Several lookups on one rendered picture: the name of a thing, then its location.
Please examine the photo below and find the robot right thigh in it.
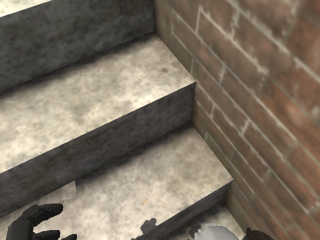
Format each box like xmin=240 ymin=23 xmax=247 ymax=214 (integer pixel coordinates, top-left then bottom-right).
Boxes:
xmin=194 ymin=226 xmax=239 ymax=240

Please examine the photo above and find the right robot shin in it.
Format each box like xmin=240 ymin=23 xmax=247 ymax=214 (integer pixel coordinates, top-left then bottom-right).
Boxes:
xmin=203 ymin=223 xmax=218 ymax=231

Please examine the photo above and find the robot left hand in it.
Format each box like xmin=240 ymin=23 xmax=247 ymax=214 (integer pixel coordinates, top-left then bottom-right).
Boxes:
xmin=6 ymin=203 xmax=77 ymax=240

